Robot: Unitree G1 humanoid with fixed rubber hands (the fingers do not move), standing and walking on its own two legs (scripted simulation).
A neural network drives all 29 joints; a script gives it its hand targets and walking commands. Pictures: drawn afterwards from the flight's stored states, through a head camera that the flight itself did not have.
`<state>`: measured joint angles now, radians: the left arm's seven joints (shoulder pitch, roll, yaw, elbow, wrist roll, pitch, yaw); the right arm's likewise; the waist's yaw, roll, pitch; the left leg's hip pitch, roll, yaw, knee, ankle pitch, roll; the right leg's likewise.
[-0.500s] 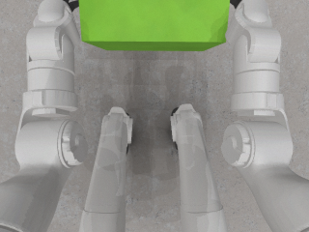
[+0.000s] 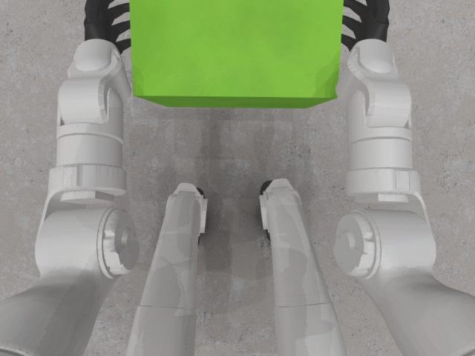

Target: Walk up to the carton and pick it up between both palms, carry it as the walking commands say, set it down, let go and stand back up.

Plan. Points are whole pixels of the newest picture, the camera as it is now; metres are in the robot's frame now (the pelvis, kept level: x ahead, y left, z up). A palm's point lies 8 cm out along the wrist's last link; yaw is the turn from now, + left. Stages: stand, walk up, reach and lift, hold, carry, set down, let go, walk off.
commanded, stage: reach and lift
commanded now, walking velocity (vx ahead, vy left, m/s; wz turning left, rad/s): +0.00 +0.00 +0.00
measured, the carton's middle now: (236, 27) +0.56 -0.01 -0.13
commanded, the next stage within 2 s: none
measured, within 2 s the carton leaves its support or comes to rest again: neither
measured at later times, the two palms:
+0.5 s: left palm (64, 29) +0.48 +0.16 +0.03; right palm (414, 30) +0.48 -0.18 +0.03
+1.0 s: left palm out of the picture +0.46 +0.17 +0.11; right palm out of the picture +0.46 -0.18 +0.12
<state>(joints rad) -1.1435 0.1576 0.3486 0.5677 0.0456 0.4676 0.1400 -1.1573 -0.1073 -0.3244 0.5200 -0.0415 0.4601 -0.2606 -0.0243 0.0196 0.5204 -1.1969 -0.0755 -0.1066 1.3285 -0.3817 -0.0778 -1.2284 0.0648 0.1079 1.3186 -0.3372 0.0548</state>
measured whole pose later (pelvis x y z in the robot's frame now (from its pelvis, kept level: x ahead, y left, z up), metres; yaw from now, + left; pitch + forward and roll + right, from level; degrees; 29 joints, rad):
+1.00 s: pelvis +0.14 -0.01 +0.14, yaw +0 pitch +15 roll +0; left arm -0.38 -0.07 0.35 0.52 0.26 0.46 -0.07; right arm -0.38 0.14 -0.35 0.44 -0.25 0.46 -0.14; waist 0.00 0.03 -0.13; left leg -0.57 -0.01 -0.14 0.55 -0.25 -0.05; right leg -0.60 0.04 0.10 0.55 -0.21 0.01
